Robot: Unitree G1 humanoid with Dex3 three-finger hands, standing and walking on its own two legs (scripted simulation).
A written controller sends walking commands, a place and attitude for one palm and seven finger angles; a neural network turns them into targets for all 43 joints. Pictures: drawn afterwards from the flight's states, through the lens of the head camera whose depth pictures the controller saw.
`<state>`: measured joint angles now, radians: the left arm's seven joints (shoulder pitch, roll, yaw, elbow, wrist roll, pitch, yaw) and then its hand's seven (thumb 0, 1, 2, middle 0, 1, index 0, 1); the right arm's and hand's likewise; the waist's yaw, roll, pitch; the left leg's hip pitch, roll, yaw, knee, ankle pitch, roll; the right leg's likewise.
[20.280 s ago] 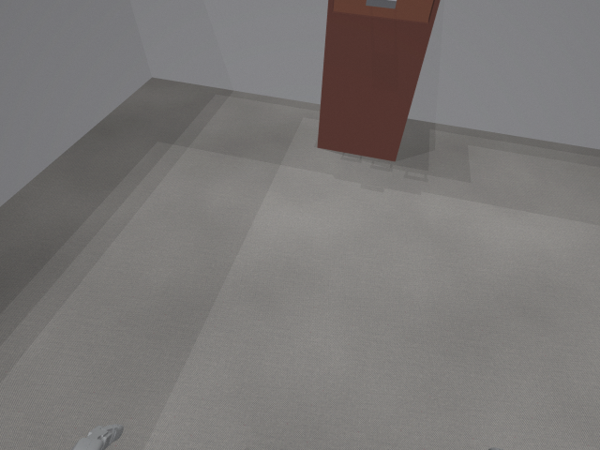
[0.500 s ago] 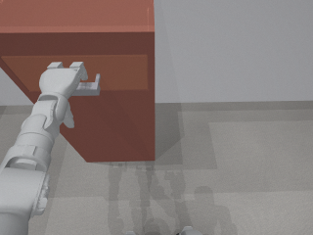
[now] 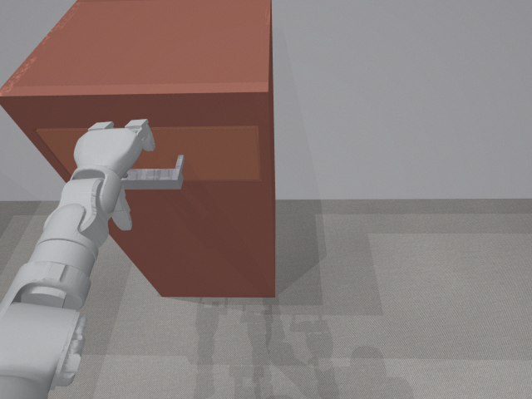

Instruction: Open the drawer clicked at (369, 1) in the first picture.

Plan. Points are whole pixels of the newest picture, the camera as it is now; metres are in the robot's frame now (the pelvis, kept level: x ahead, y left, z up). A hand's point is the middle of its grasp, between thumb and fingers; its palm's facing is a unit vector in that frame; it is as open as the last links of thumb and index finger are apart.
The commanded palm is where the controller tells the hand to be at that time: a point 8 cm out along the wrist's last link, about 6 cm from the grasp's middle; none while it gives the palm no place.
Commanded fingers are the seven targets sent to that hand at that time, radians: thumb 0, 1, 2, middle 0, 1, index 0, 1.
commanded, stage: re-aim the fingers above the handle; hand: left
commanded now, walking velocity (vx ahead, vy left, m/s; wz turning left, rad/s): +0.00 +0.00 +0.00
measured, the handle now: (152, 169) +0.51 +0.23 +0.02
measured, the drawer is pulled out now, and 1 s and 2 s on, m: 0.00 0.00 0.00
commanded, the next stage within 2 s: none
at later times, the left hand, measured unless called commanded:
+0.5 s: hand (135, 173) +0.45 +0.23 +0.08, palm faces -0.10 -0.01 -0.99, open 13.8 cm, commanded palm +0.43 +0.24 +0.14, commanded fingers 0.00 -0.50 0.30 -0.30 -1.20 -0.30 -1.20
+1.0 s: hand (138, 180) +0.44 +0.22 +0.07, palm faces -0.07 -0.04 -1.00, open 13.8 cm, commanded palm +0.43 +0.24 +0.14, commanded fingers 0.00 -0.50 0.30 -0.30 -1.20 -0.30 -1.20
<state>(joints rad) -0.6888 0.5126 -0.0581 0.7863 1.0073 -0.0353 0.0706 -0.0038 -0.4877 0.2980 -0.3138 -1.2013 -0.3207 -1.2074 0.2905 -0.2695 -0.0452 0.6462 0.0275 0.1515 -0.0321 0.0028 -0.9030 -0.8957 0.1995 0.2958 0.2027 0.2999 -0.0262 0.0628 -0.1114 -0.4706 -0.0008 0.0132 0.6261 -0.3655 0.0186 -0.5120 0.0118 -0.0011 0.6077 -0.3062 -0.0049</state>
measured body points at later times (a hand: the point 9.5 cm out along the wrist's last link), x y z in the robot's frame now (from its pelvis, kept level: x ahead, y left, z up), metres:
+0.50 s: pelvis -0.01 -0.01 +0.00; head +0.06 -0.03 +0.44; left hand +0.45 +0.23 +0.13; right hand +0.04 -0.28 -0.14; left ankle -0.04 +0.11 -0.72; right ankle -0.01 -0.12 -0.72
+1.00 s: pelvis -0.01 +0.01 +0.00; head +0.05 +0.00 +0.44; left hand +0.43 +0.22 +0.13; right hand +0.06 -0.27 -0.13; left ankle -0.04 +0.11 -0.72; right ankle -0.01 -0.12 -0.72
